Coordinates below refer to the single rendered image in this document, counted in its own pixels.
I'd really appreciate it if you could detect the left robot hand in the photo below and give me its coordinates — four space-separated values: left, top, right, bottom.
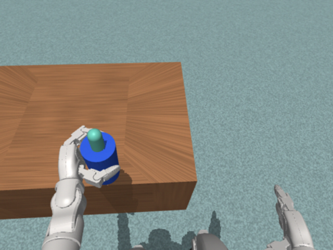
58 126 121 188

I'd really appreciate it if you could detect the left robot arm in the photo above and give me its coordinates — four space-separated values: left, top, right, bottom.
42 178 87 250

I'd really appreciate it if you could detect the right robot hand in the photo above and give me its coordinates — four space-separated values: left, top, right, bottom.
264 184 314 250

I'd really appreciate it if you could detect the bottle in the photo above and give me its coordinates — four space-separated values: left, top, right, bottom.
80 129 120 185

